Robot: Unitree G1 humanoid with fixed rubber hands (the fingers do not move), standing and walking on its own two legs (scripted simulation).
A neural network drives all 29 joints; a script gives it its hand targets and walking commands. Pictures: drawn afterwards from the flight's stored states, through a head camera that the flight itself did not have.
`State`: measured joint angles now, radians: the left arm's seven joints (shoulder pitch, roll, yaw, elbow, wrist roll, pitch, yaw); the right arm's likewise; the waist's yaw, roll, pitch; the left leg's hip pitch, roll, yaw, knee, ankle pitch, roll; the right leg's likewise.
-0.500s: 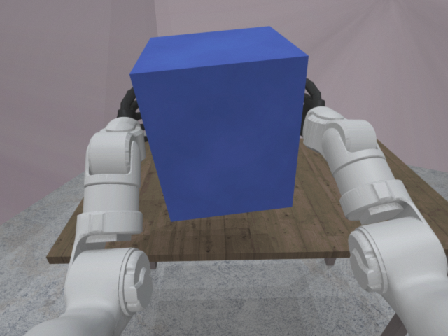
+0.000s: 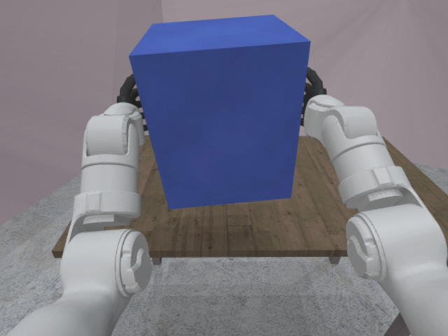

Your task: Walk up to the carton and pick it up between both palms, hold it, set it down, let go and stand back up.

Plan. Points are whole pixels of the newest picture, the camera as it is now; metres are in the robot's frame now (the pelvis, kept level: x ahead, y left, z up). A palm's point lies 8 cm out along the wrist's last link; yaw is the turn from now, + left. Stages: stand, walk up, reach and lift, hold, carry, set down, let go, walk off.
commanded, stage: hold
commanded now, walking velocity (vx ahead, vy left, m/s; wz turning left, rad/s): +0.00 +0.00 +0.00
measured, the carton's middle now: (221, 110) +0.41 +0.01 +0.30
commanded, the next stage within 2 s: set down in 0.22 s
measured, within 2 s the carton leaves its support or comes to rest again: neither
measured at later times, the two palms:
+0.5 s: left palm (126, 111) +0.39 +0.17 +0.31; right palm (308, 115) +0.38 -0.13 +0.30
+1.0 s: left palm (135, 149) +0.41 +0.17 +0.22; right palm (293, 155) +0.41 -0.13 +0.21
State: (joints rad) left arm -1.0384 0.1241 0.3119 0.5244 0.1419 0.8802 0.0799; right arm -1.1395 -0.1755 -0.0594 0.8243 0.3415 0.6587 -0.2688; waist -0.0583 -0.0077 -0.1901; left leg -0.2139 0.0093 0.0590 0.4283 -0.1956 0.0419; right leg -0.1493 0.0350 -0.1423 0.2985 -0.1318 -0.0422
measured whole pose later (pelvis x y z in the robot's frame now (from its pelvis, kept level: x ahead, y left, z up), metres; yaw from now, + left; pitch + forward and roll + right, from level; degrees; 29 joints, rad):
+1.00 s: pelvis +0.01 +0.00 +0.00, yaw +1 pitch -8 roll -2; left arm -0.86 0.07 0.28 0.45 0.25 0.60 0.03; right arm -0.85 -0.03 -0.15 0.77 0.16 0.24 -0.20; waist -0.06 -0.09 0.03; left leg -0.06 0.00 0.04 0.41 -0.22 0.04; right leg 0.02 0.03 -0.15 0.25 -0.15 -0.03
